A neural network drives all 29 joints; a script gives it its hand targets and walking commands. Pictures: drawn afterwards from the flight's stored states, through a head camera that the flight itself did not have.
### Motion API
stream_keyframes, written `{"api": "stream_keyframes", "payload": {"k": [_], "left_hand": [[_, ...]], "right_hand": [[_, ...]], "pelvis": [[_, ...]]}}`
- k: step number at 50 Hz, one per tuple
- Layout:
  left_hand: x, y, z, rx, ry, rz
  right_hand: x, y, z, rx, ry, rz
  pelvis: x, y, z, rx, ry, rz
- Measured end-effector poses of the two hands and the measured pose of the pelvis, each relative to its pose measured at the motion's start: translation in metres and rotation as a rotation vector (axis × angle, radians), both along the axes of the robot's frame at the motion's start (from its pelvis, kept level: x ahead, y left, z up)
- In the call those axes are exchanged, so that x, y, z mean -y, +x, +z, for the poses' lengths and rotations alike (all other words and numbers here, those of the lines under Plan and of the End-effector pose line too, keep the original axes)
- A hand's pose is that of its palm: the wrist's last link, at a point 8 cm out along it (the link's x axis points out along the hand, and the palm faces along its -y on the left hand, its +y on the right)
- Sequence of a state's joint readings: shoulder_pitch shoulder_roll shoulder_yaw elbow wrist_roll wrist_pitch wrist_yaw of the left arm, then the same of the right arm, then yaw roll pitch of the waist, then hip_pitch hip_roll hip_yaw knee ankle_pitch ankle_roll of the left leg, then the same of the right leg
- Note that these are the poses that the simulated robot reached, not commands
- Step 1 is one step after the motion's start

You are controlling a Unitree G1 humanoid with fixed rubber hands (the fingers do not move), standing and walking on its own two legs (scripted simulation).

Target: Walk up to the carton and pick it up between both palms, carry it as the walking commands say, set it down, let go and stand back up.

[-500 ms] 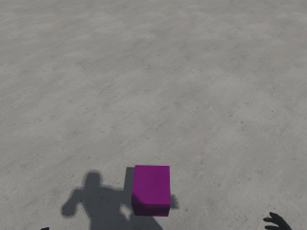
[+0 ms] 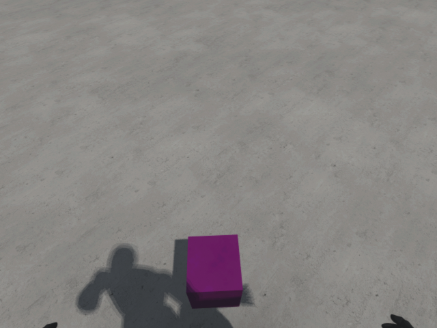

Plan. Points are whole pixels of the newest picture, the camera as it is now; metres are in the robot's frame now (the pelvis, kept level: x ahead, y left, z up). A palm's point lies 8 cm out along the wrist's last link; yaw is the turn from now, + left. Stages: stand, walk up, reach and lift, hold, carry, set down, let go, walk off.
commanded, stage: walk up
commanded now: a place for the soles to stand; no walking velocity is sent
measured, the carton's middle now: (214, 272) +0.44 +0.04 -0.64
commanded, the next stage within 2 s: reach and lift in 1.46 s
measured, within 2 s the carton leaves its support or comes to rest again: neither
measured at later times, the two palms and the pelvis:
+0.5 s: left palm out of the picture +0.16 +0.33 -0.09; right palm out of the picture +0.11 -0.31 -0.09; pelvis +0.02 +0.02 +0.00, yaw -3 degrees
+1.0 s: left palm out of the picture +0.13 +0.31 -0.08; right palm out of the picture +0.10 -0.33 -0.10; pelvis +0.01 +0.00 +0.01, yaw -2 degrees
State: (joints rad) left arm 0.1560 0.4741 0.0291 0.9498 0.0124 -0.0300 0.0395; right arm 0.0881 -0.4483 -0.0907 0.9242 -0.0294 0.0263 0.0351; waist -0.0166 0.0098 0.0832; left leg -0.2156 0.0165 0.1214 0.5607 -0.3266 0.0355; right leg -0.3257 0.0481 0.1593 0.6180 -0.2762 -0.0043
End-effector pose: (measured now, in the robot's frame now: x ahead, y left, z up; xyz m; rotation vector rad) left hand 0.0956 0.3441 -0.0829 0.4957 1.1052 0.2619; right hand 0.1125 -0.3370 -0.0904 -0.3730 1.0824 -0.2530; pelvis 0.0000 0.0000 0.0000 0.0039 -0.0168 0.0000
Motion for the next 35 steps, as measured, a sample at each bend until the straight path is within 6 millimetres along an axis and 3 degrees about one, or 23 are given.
{"api": "stream_keyframes", "payload": {"k": [7, 13, 22, 27, 35], "left_hand": [[0.000, 0.009, -0.006, -0.011, -0.015, -0.031], [0.002, 0.031, -0.006, 0.020, -0.041, -0.047], [0.009, 0.060, -0.007, 0.048, -0.073, -0.072], [0.009, 0.061, -0.006, 0.045, -0.068, -0.075], [0.012, 0.048, -0.005, 0.015, -0.063, -0.059]], "right_hand": [[-0.015, 0.000, -0.009, 0.001, 0.026, -0.016], [-0.031, 0.002, -0.009, 0.001, 0.040, -0.024], [-0.030, 0.003, 0.000, 0.011, 0.023, -0.057], [-0.026, 0.000, 0.001, 0.010, 0.020, -0.067], [-0.023, -0.006, -0.003, -0.005, 0.035, -0.070]], "pelvis": [[-0.005, 0.012, -0.004, 0.015, -0.017, -0.039], [-0.015, 0.018, 0.000, 0.008, -0.007, -0.042], [-0.020, 0.020, 0.003, 0.024, -0.008, -0.053], [-0.019, 0.018, 0.003, 0.029, -0.005, -0.057], [-0.013, 0.015, 0.005, 0.031, -0.001, -0.052]]}}
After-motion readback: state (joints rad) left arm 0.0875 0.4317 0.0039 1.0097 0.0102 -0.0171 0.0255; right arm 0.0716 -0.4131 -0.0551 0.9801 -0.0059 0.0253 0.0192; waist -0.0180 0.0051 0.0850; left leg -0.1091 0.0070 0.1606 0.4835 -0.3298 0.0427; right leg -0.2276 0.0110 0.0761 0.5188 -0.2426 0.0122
